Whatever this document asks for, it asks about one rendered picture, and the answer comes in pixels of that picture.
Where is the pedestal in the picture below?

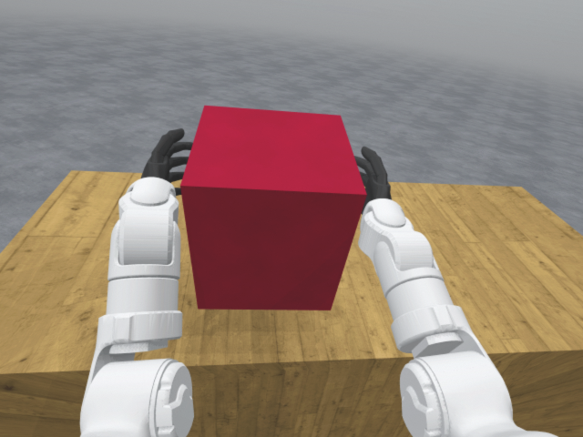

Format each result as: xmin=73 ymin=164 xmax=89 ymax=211
xmin=0 ymin=170 xmax=583 ymax=437

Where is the right robot forearm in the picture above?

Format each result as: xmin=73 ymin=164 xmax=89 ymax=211
xmin=358 ymin=198 xmax=513 ymax=418

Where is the carton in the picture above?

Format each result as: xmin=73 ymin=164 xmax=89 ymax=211
xmin=180 ymin=106 xmax=367 ymax=310

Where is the robot left hand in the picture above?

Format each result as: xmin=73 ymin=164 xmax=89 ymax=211
xmin=141 ymin=128 xmax=193 ymax=196

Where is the robot right upper arm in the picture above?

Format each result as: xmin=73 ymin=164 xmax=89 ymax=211
xmin=400 ymin=351 xmax=558 ymax=437

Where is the robot left upper arm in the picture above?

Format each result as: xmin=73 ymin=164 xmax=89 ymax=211
xmin=80 ymin=359 xmax=194 ymax=437

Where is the left robot forearm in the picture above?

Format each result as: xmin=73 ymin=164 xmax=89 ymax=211
xmin=80 ymin=177 xmax=182 ymax=431

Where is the robot right hand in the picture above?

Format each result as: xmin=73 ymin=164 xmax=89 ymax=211
xmin=354 ymin=147 xmax=392 ymax=214

